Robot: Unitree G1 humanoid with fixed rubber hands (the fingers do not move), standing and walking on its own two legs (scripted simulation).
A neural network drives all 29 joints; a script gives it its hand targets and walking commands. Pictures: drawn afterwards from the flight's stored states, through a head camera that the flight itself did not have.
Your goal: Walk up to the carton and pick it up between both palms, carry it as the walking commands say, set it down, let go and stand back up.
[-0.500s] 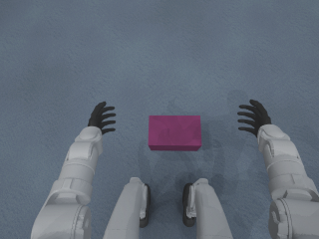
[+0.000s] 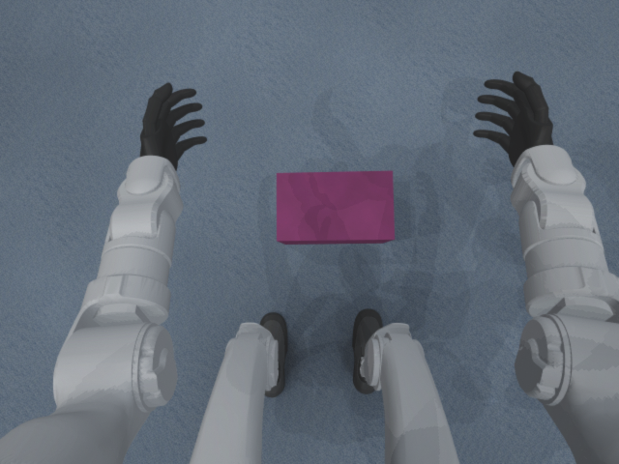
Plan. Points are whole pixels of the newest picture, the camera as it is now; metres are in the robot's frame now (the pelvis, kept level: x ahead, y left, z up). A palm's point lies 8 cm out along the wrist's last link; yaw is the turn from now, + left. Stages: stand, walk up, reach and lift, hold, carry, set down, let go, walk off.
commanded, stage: reach and lift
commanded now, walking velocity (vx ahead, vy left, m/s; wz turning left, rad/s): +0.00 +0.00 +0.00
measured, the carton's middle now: (333, 211) +0.46 -0.02 -0.55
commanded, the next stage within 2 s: none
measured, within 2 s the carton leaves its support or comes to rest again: neither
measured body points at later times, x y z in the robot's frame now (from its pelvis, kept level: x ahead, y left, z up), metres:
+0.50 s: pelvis -0.03 +0.01 -0.12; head +0.29 -0.01 +0.19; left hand +0.48 +0.20 -0.25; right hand +0.48 -0.25 -0.25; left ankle +0.06 +0.13 -0.61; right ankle +0.08 -0.10 -0.61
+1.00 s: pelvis -0.05 +0.01 -0.23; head +0.30 -0.02 +0.05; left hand +0.47 +0.19 -0.39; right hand +0.48 -0.23 -0.40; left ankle +0.06 +0.13 -0.61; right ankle +0.07 -0.10 -0.61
